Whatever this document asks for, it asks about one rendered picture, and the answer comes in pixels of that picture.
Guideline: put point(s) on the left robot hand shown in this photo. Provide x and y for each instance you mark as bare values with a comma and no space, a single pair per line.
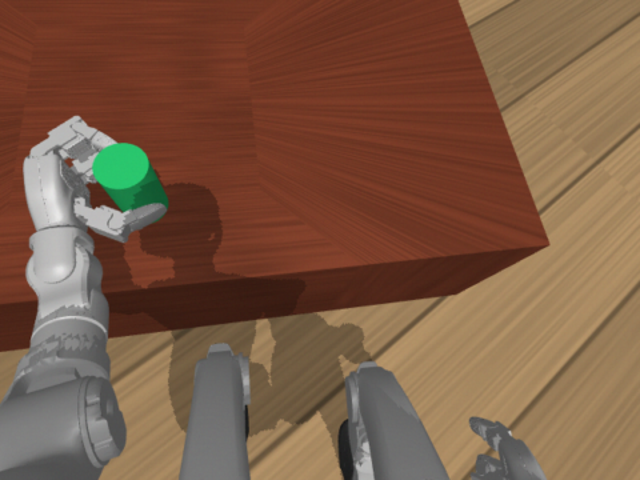
57,194

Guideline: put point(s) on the right robot foot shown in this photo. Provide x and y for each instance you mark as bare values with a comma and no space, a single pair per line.
345,455

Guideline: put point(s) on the right robot hand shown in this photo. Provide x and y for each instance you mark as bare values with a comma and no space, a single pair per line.
516,460

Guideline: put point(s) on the left robot arm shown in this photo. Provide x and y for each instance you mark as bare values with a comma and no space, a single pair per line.
60,419

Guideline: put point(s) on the can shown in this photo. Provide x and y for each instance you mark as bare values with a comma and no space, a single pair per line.
126,174

